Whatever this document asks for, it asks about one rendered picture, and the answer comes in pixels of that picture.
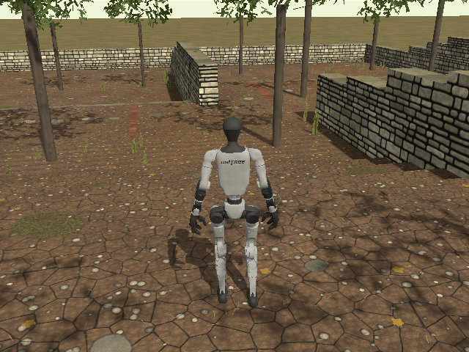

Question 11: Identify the robot right hand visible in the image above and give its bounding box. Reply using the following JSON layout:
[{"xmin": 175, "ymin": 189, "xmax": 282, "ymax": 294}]
[{"xmin": 262, "ymin": 210, "xmax": 279, "ymax": 230}]

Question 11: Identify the robot right forearm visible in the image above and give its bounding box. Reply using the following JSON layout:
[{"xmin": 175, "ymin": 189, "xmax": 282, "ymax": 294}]
[{"xmin": 262, "ymin": 178, "xmax": 277, "ymax": 213}]

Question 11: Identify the robot left hand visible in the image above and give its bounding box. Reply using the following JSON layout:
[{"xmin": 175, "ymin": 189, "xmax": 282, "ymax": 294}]
[{"xmin": 189, "ymin": 214, "xmax": 207, "ymax": 235}]

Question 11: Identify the right robot foot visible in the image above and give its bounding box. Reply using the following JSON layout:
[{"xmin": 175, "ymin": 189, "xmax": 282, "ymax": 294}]
[{"xmin": 246, "ymin": 288, "xmax": 258, "ymax": 307}]

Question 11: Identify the right robot upper arm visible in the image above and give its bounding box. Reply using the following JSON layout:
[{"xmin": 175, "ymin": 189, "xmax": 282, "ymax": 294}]
[{"xmin": 248, "ymin": 148, "xmax": 269, "ymax": 189}]

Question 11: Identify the left robot thigh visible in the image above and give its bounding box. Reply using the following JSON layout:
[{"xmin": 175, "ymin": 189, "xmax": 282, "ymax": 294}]
[{"xmin": 210, "ymin": 205, "xmax": 226, "ymax": 257}]

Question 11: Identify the robot left forearm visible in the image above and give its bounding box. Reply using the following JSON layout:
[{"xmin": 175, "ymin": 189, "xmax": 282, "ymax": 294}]
[{"xmin": 191, "ymin": 180, "xmax": 206, "ymax": 216}]

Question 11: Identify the left robot upper arm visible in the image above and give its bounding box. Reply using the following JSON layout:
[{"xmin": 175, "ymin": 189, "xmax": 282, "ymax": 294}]
[{"xmin": 199, "ymin": 149, "xmax": 218, "ymax": 191}]

